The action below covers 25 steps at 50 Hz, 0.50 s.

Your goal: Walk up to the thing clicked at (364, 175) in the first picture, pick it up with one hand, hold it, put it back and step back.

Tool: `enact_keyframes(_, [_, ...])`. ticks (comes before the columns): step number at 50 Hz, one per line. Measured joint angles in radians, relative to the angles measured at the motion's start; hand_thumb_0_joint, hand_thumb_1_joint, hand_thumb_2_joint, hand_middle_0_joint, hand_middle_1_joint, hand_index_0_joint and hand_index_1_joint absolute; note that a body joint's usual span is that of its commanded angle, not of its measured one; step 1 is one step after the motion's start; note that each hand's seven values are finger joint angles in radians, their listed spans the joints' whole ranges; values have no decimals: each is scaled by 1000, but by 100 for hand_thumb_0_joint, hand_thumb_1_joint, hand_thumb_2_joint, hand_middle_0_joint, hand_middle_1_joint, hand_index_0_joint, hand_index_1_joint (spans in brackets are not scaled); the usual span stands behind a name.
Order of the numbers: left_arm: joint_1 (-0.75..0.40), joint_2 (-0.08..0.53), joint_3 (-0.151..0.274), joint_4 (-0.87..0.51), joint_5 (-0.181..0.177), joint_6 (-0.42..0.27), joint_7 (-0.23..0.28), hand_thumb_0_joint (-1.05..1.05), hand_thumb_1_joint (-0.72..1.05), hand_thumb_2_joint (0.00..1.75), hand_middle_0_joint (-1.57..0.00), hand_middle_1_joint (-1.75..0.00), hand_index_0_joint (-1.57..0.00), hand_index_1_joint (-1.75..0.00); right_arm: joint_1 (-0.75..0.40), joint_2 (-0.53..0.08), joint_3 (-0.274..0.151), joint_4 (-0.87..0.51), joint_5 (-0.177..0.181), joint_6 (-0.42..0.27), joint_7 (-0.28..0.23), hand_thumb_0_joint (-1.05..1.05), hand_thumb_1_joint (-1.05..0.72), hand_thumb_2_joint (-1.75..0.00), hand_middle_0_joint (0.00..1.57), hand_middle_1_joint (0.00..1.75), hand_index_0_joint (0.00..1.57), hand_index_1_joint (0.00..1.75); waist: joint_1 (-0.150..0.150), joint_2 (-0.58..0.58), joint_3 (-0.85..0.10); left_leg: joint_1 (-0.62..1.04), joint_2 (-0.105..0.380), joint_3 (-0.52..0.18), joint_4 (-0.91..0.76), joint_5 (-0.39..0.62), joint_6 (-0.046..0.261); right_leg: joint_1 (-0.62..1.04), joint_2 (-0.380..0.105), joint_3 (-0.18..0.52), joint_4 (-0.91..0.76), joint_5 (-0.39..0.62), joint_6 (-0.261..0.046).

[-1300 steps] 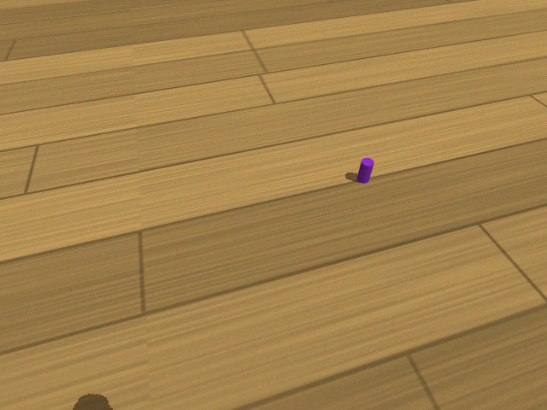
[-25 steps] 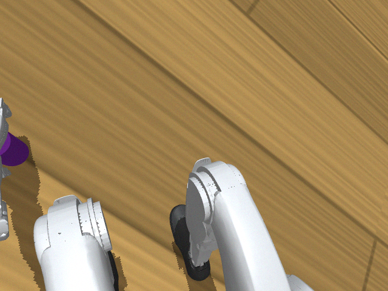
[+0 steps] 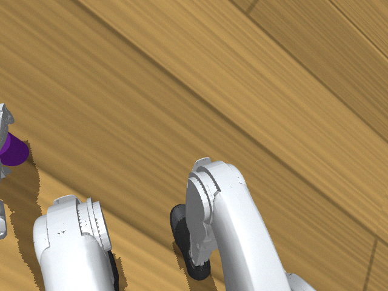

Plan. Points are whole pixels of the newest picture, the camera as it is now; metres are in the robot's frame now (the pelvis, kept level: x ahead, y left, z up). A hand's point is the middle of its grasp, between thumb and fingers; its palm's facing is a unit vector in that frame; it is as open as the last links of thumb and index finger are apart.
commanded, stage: close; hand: left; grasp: from above
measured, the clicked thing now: (3, 147) +0.44 +0.29 -0.25
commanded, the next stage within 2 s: settle in 0.52 s
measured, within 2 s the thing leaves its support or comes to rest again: leaves its support in 1.18 s
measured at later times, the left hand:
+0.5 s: hand out of the picture +0.43 +0.30 -0.21, palm faces -0.44 -0.12 -0.89, open 10.8 cm
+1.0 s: hand out of the picture +0.43 +0.30 -0.20, palm faces -0.41 -0.09 -0.91, open 9.6 cm
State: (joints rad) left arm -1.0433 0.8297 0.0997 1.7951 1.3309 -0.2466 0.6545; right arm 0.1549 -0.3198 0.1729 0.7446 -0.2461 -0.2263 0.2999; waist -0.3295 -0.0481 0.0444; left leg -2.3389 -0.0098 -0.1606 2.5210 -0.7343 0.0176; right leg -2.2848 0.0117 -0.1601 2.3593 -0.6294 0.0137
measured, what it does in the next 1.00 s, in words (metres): stands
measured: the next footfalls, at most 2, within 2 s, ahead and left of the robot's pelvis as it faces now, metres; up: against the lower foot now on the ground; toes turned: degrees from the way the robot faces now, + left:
none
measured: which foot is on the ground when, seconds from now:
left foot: down 0.00-1.00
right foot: down 0.00-1.00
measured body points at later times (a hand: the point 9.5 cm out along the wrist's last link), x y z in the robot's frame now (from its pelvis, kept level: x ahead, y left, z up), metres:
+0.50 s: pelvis +0.00 +0.00 +0.00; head +0.25 +0.10 +0.36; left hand +0.45 +0.30 -0.16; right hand +0.04 -0.26 -0.08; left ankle +0.06 +0.12 -0.27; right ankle +0.11 -0.11 -0.27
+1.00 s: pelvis +0.01 +0.00 +0.01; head +0.25 +0.10 +0.37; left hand +0.45 +0.30 -0.15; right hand +0.05 -0.27 -0.07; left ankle +0.06 +0.12 -0.27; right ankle +0.11 -0.11 -0.27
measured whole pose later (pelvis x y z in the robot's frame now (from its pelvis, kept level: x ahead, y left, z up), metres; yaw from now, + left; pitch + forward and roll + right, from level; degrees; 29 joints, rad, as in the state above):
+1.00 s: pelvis +0.01 +0.00 +0.01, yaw +1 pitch +34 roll -11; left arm -0.92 0.74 0.12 1.56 1.31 -0.20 0.59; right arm 0.18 -0.31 0.09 0.76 -0.21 -0.19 0.29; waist -0.29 -0.02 -0.02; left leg -2.34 -0.02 -0.14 2.48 -0.74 0.01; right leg -2.29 0.00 -0.14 2.34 -0.65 0.01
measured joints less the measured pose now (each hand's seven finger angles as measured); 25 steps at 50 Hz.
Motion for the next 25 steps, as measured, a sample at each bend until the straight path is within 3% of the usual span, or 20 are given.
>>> enact_keyframes(25, [-6, 8, 7, -2, 4, 2, -6, 0, -12, 87, -54, -92, -43, -91, 3, -3, -2, -8, -4, -3, -5, 0, -91, -90, 20, 30, 20, 30, 0, 5, -2, -6, -3, 4, 2, 5, 3, -3, -2, 3, 2, 1, 3])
